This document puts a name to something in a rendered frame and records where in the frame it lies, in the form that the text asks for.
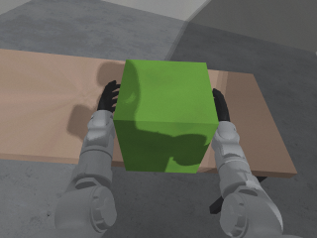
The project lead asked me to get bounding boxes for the carton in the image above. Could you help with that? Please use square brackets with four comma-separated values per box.
[113, 59, 219, 174]

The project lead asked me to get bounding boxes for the left robot hand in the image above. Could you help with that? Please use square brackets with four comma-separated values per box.
[97, 80, 121, 113]

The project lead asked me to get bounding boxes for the right robot hand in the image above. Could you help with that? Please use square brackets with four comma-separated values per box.
[212, 88, 231, 122]

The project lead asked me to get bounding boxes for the right robot forearm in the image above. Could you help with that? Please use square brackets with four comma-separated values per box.
[211, 121, 283, 231]

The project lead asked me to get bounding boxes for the robot left upper arm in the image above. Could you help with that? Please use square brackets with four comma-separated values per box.
[28, 184, 117, 238]

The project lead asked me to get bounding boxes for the left robot forearm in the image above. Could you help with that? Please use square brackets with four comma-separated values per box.
[54, 109, 116, 225]

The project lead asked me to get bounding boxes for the table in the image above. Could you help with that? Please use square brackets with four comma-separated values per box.
[0, 49, 297, 214]

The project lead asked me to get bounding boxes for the robot right upper arm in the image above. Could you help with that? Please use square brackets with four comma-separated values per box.
[219, 192, 303, 238]

